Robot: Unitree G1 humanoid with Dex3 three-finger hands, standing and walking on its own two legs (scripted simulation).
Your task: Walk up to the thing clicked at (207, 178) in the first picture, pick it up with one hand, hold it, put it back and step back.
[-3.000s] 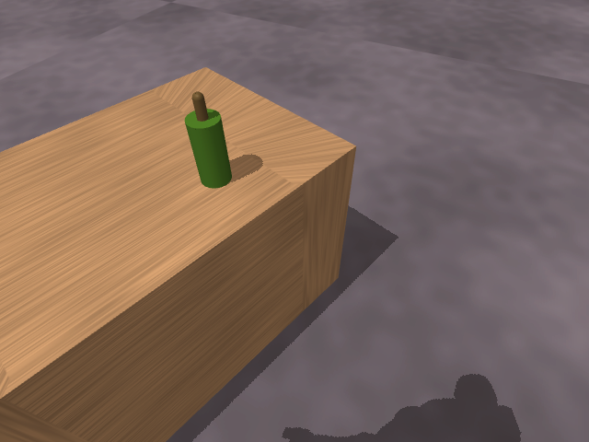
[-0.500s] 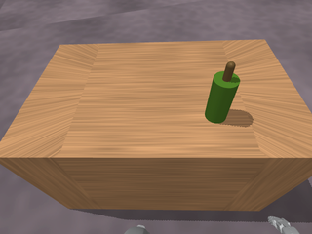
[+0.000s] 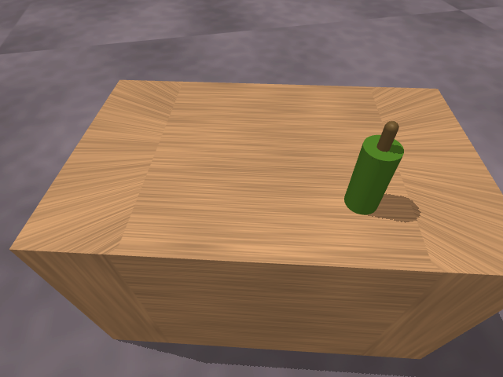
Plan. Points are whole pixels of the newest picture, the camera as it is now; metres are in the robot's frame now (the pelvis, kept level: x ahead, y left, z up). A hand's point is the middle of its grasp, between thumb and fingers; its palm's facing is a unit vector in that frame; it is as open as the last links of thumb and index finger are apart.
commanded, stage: walk up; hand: right
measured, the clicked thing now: (375, 167) +0.53 -0.24 +0.01
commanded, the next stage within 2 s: stand in 1.06 s
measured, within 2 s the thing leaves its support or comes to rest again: neither
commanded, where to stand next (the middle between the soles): +0.05 +0.01 m, yaw -4 degrees
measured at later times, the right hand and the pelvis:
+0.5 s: hand out of the picture +0.11 -0.26 -0.13, palm faces +0.01 +0.93 -0.36, open 7.4 cm; pelvis +0.02 +0.00 +0.02, yaw -1 degrees
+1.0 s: hand out of the picture +0.10 -0.24 -0.13, palm faces +0.02 +0.94 -0.33, open 7.4 cm; pelvis +0.02 +0.01 +0.03, yaw -2 degrees
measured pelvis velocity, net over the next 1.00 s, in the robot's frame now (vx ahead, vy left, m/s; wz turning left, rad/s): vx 0.02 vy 0.01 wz -0.03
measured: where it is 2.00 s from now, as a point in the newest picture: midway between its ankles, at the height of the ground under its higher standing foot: outside the picture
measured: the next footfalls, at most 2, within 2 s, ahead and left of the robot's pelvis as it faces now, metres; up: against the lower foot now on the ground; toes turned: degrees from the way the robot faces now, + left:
none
